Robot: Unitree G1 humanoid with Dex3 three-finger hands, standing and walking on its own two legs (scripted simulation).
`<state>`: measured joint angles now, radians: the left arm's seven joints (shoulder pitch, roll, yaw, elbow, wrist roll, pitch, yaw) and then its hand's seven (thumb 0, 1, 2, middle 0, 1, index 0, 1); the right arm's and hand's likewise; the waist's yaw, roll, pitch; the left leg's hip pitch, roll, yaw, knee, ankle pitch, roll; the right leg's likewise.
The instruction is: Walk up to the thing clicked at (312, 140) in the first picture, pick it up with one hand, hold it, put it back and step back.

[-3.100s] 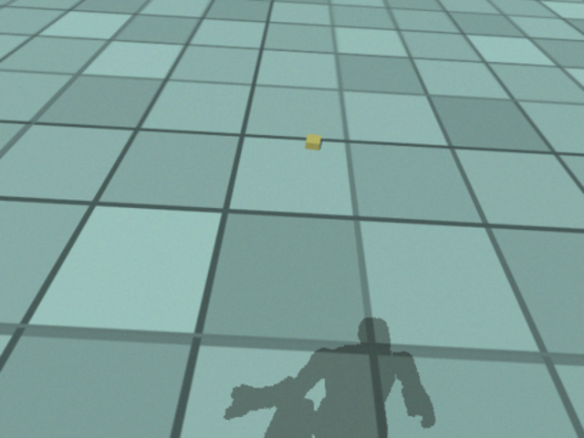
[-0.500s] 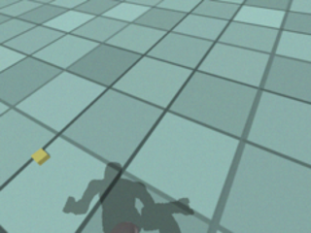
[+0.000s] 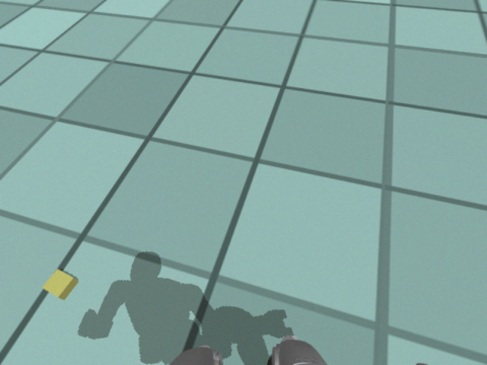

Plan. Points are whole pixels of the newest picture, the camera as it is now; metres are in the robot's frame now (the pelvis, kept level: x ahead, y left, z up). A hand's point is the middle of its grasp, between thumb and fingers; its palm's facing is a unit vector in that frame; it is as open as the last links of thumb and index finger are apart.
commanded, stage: walk up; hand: left
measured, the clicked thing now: (60, 284) +0.50 +0.74 -0.71
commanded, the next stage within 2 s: none
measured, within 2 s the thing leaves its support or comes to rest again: neither
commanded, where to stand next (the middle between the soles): +0.04 +0.72 m, yaw -26 degrees
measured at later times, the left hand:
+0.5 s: hand out of the picture +0.13 +0.57 -0.12, palm faces -0.19 -0.79 -0.59, open 7.4 cm
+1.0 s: hand out of the picture +0.14 +0.83 -0.12, palm faces -0.23 -0.73 -0.64, open 7.4 cm
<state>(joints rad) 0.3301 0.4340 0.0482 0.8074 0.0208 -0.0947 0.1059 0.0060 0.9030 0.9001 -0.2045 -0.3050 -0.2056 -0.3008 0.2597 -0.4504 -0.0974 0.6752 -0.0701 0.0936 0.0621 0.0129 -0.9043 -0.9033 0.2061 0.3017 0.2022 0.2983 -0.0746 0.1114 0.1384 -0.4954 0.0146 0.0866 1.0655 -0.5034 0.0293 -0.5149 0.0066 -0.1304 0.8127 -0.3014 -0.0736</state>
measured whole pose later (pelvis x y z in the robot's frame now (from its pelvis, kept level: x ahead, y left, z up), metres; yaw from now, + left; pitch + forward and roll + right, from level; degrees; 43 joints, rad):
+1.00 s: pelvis -0.02 +0.52 -0.03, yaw -15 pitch -2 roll -1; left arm 0.27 0.50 0.08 0.81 0.03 -0.03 0.12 0.01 0.90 0.90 -0.21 -0.31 -0.21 -0.30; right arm 0.20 -0.50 -0.12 0.64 -0.06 0.09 0.07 0.01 -0.91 -0.90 0.20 0.30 0.20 0.30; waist -0.01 0.08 0.15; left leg -0.49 0.07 -0.02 1.07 -0.56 -0.04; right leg -0.67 -0.09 0.21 1.05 -0.46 -0.03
